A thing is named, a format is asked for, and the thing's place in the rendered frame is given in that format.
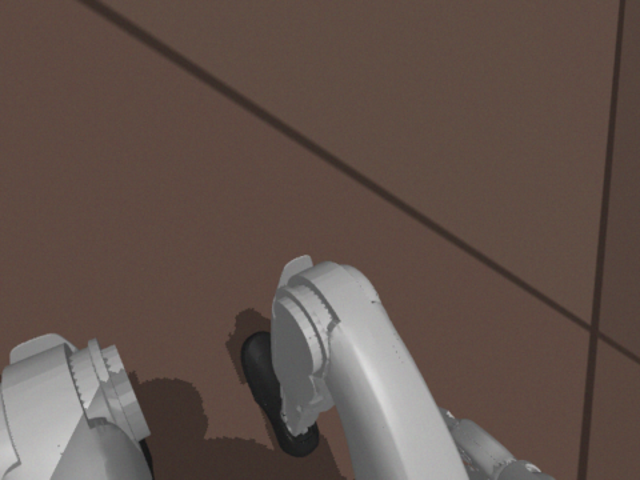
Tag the left robot foot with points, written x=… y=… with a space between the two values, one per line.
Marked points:
x=147 y=455

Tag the right robot hand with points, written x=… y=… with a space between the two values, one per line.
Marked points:
x=477 y=447

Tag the right robot arm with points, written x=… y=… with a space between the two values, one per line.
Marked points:
x=523 y=470

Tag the right robot foot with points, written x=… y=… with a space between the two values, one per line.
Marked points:
x=257 y=366

